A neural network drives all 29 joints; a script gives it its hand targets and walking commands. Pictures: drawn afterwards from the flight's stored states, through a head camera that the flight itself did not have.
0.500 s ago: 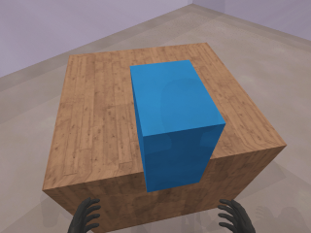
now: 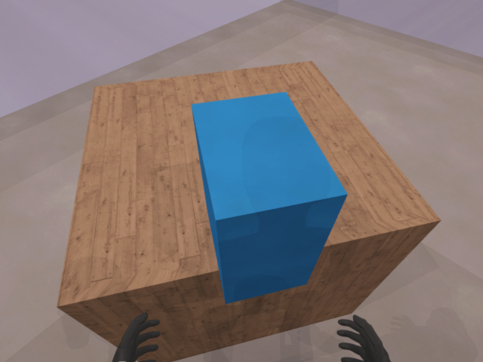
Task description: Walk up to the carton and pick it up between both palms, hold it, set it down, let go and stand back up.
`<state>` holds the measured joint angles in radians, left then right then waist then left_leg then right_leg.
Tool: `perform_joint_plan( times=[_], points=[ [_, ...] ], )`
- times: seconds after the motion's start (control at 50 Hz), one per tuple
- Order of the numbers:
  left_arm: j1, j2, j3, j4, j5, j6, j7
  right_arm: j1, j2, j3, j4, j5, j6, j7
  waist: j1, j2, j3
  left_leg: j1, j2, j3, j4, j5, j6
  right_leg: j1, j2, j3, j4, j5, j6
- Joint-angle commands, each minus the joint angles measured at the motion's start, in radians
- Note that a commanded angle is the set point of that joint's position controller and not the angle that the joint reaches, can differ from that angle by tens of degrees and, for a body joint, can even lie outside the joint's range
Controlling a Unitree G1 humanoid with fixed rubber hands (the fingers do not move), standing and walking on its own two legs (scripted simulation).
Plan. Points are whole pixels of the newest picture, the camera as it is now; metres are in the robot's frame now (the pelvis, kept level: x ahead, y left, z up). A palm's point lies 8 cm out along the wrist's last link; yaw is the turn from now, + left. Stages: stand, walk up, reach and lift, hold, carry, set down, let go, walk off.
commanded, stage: set down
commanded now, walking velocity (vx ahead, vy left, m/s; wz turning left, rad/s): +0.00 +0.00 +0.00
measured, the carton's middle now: (254, 202) +0.37 +0.01 +0.06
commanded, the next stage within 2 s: let go in 0.76 s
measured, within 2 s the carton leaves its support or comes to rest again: neither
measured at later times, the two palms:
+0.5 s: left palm out of the picture +0.13 +0.23 -0.12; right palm out of the picture +0.13 -0.21 -0.12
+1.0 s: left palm out of the picture +0.13 +0.25 -0.12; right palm out of the picture +0.14 -0.20 -0.12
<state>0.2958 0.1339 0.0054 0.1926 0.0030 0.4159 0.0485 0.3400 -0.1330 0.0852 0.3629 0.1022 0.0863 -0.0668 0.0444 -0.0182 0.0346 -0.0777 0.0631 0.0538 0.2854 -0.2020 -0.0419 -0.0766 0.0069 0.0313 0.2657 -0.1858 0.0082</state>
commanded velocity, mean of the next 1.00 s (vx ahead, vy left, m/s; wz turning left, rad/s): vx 0.00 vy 0.00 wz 0.00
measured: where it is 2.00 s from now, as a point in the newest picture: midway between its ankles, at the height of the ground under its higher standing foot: outside the picture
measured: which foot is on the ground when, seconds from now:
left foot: down 0.00-1.00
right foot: down 0.00-1.00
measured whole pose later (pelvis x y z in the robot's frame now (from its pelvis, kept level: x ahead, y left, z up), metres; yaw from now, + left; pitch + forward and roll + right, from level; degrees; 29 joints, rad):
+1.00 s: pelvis -0.01 +0.01 -0.01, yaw +3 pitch +9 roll +0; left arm 0.14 0.20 0.00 0.58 -0.02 0.22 0.03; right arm 0.08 -0.16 -0.01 0.91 -0.01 -0.19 -0.04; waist -0.01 -0.02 -0.02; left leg -0.34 0.02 0.00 0.38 -0.20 -0.02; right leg -0.32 -0.03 0.00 0.37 -0.21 0.03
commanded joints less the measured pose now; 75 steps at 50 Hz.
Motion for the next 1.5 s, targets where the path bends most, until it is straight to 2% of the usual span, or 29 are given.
perform_joint_plan(
  times=[0.0,0.04,0.1,0.18,0.3,0.4,0.6,0.68,0.88,0.98,1.08,1.1,1.12,1.14,1.16,1.2,1.26,1.36,1.48],
  points=[
    [-0.087,0.073,0.013,-0.046,-0.007,-0.028,-0.001,-0.072,-0.115,-0.049,-0.069,-0.024,0.008,-0.040,-0.068,0.035,-0.071,-0.082,-0.081,-0.002,-0.019,0.313,0.007,-0.062,0.021,-0.004,-0.029,0.244,-0.003],
    [-0.141,0.084,0.021,0.005,-0.012,-0.024,0.001,-0.120,-0.095,-0.030,-0.034,-0.008,0.021,-0.042,-0.052,0.052,-0.061,-0.131,-0.079,0.004,-0.025,0.250,0.010,-0.068,0.012,-0.004,-0.022,0.211,-0.004],
    [-0.200,0.081,0.036,0.054,-0.022,-0.020,0.010,-0.177,-0.099,-0.013,-0.010,0.003,0.028,-0.035,-0.033,0.035,-0.132,-0.131,-0.068,0.006,-0.005,0.273,0.007,-0.064,0.009,-0.009,0.002,0.250,-0.009],
    [-0.189,0.077,0.046,0.084,-0.026,-0.014,0.011,-0.179,-0.129,-0.030,0.033,0.005,0.021,-0.034,-0.038,0.020,-0.248,-0.076,-0.061,-0.001,0.029,0.391,-0.009,-0.050,0.021,-0.012,0.031,0.378,-0.013],
    [-0.178,0.096,0.055,0.099,-0.027,0.004,-0.003,-0.189,-0.161,-0.062,0.096,-0.025,0.004,-0.039,-0.049,0.014,-0.332,-0.076,-0.064,-0.017,0.040,0.441,-0.026,-0.050,0.021,-0.012,0.040,0.460,-0.012],
    [-0.191,0.117,0.071,0.146,-0.019,-0.009,-0.010,-0.210,-0.163,-0.078,0.158,-0.047,-0.030,-0.031,-0.052,0.011,-0.336,-0.112,-0.067,-0.021,0.040,0.405,-0.025,-0.054,0.013,-0.012,0.050,0.454,-0.008],
    [-0.229,0.155,0.084,0.276,-0.015,-0.117,-0.018,-0.267,-0.165,-0.108,0.340,-0.090,-0.171,-0.003,-0.056,-0.004,-0.365,-0.169,-0.084,-0.030,0.074,0.368,-0.012,-0.057,0.004,-0.011,0.098,0.433,0.001],
    [-0.234,0.164,0.071,0.295,-0.016,-0.152,-0.019,-0.281,-0.165,-0.123,0.399,-0.105,-0.217,0.008,-0.059,0.016,-0.362,-0.174,-0.089,-0.033,0.080,0.345,-0.011,-0.065,0.003,-0.014,0.104,0.378,-0.005],
    [-0.191,0.185,0.039,0.260,-0.020,-0.218,-0.015,-0.285,-0.167,-0.133,0.459,-0.114,-0.301,0.021,-0.055,0.026,-0.330,-0.132,-0.093,-0.046,0.075,0.345,-0.004,-0.093,0.016,-0.016,0.096,0.287,-0.018],
    [-0.173,0.181,0.023,0.230,-0.017,-0.235,-0.011,-0.280,-0.162,-0.129,0.443,-0.111,-0.319,0.023,-0.052,0.040,-0.297,-0.120,-0.095,-0.048,0.069,0.334,-0.001,-0.095,0.020,-0.016,0.090,0.250,-0.022],
    [-0.158,0.170,0.013,0.215,-0.018,-0.249,-0.010,-0.275,-0.168,-0.122,0.415,-0.113,-0.327,0.024,-0.050,0.027,-0.257,-0.125,-0.091,-0.050,0.065,0.309,0.009,-0.099,0.025,-0.017,0.089,0.218,-0.022],
    [-0.197,0.207,0.033,-0.053,0.025,-0.238,-0.018,-0.357,-0.222,-0.223,0.368,-0.088,-0.360,0.072,0.021,0.053,-0.343,0.110,-0.054,0.004,0.109,0.449,-0.013,-0.045,0.101,-0.061,0.098,0.299,0.002],
    [-0.137,0.170,0.013,-0.009,0.033,-0.243,-0.030,-0.305,-0.221,-0.204,0.400,-0.078,-0.393,0.084,-0.007,0.027,-0.272,0.094,-0.058,-0.002,0.120,0.535,-0.031,-0.075,0.114,-0.062,0.080,0.308,-0.002],
    [-0.125,0.175,0.027,-0.016,0.031,-0.261,-0.040,-0.309,-0.222,-0.210,0.403,-0.083,-0.422,0.082,-0.001,0.019,-0.284,0.098,-0.062,0.002,0.125,0.540,-0.029,-0.060,0.110,-0.058,0.074,0.314,-0.003],
    [-0.103,0.171,0.013,-0.003,0.025,-0.273,-0.048,-0.301,-0.207,-0.202,0.423,-0.085,-0.443,0.079,-0.016,0.013,-0.269,0.092,-0.068,0.009,0.128,0.529,-0.028,-0.057,0.105,-0.055,0.076,0.329,-0.002],
    [-0.076,0.168,0.007,0.018,0.026,-0.280,-0.058,-0.288,-0.176,-0.183,0.464,-0.083,-0.464,0.075,-0.025,0.018,-0.228,0.078,-0.074,0.018,0.125,0.472,-0.027,-0.058,0.091,-0.048,0.070,0.309,-0.003],
    [-0.067,0.166,0.010,0.046,0.035,-0.265,-0.061,-0.296,-0.138,-0.162,0.495,-0.082,-0.465,0.074,-0.027,0.021,-0.154,0.041,-0.077,0.021,0.110,0.368,-0.025,-0.068,0.073,-0.042,0.057,0.237,-0.003],
    [-0.114,0.178,0.017,0.063,0.036,-0.241,-0.056,-0.336,-0.127,-0.165,0.485,-0.097,-0.436,0.081,-0.028,0.034,-0.083,-0.001,-0.076,0.026,0.093,0.249,-0.020,-0.092,0.057,-0.038,0.055,0.136,-0.003],
    [-0.150,0.200,0.016,0.053,0.022,-0.244,-0.042,-0.348,-0.144,-0.192,0.440,-0.120,-0.420,0.090,-0.035,0.036,-0.088,-0.036,-0.079,0.035,0.103,0.193,-0.008,-0.087,0.051,-0.031,0.089,0.143,0.002]
  ],
)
